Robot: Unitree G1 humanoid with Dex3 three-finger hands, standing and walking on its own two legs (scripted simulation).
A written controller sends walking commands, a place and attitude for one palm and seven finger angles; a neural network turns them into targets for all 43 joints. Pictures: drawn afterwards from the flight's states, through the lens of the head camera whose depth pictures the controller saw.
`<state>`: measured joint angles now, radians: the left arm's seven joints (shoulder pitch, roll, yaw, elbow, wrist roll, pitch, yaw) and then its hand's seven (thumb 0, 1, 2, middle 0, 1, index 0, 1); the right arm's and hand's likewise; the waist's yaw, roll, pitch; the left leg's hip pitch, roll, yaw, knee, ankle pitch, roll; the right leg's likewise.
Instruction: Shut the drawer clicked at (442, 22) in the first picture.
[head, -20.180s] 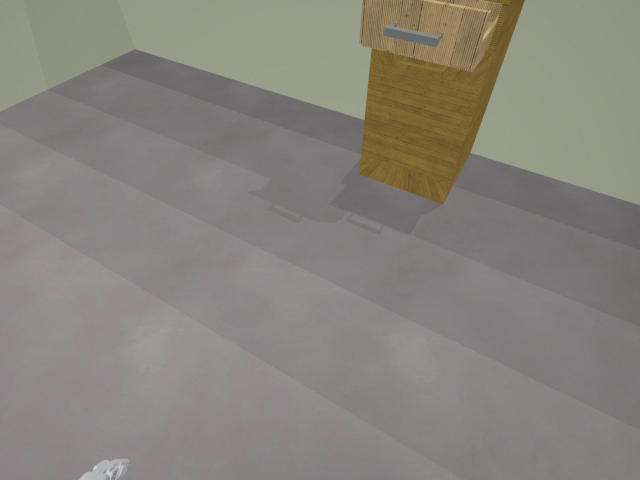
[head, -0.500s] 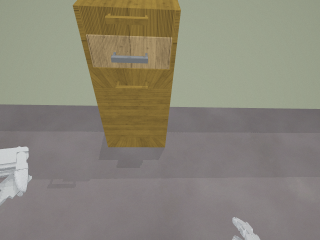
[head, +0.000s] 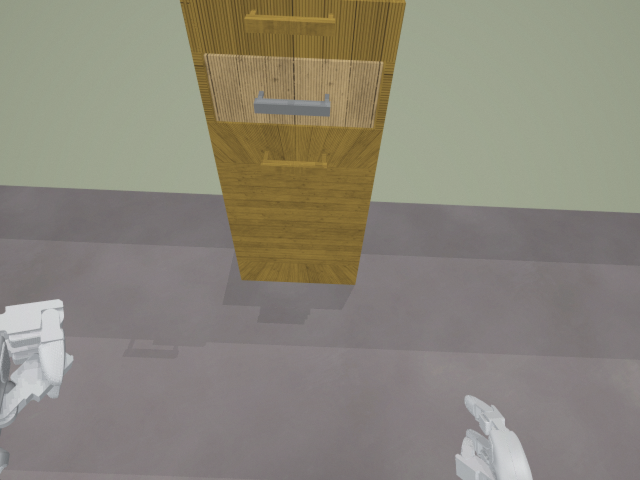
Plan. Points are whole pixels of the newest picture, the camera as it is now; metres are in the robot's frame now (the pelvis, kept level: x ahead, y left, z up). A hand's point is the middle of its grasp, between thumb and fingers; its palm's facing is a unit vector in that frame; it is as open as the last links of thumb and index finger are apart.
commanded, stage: stop stepping back and stand still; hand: left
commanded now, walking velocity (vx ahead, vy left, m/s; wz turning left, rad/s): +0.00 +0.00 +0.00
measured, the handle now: (293, 101) +0.86 +0.12 +0.01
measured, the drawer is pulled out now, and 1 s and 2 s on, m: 0.00 0.00 0.00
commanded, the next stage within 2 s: let the arm hang, fingers relaxed in 0.14 s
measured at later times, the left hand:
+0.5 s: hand out of the picture +0.08 +0.19 -0.16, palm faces -0.02 -0.97 -0.22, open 3.1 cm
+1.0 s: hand out of the picture -0.06 +0.16 -0.17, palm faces +0.04 -0.98 -0.19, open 6.9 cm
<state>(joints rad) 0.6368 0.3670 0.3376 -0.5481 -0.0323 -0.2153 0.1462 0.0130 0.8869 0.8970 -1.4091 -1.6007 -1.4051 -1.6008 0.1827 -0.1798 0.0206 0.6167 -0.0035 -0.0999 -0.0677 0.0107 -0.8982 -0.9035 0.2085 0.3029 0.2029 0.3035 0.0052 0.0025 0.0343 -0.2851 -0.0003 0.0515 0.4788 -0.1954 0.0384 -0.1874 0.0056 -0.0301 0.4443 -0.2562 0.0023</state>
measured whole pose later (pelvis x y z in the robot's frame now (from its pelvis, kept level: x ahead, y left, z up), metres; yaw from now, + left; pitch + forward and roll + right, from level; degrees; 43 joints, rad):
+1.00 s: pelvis -0.01 +0.00 +0.00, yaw +1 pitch -2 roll +0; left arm 0.34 0.11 -0.01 1.17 0.01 0.01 0.04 0.00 0.91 0.90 -0.29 -0.40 -0.28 -0.40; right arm 0.32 -0.11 0.00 1.14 -0.01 0.02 -0.03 0.00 -0.90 -0.90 0.20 0.30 0.20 0.30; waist -0.01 0.03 0.04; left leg -0.24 -0.03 0.05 0.41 -0.15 0.05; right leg -0.16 -0.02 -0.04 0.43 -0.25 0.00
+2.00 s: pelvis +0.01 -0.01 +0.00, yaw +0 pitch -1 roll +0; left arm 0.29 0.10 0.00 1.15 0.01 -0.01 0.04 0.00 0.91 0.90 -0.20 -0.30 -0.20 -0.30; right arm 0.28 -0.11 -0.01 1.15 -0.01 0.00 -0.04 0.00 -0.91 -0.90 0.20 0.30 0.20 0.30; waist -0.01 0.02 0.06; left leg -0.21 -0.01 0.04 0.41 -0.18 0.02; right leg -0.12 0.00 -0.04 0.40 -0.26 -0.02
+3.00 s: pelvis +0.02 -0.03 +0.01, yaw +1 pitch -2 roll +0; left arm 0.28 0.12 0.01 1.16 0.01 -0.01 0.04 0.00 0.91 0.90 -0.20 -0.30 -0.20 -0.30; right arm 0.27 -0.13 -0.01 1.16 -0.01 0.00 -0.04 0.00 -0.90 -0.90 0.20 0.30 0.20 0.30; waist -0.01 0.02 0.06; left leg -0.17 0.01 0.03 0.38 -0.18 0.00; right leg -0.08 0.02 -0.05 0.37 -0.26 -0.04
